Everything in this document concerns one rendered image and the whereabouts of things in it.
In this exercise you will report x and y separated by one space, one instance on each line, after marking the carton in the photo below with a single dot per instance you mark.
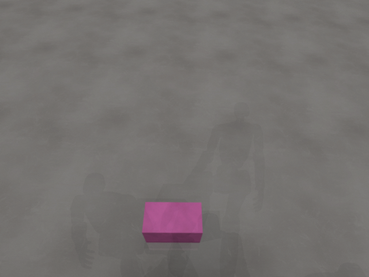
172 222

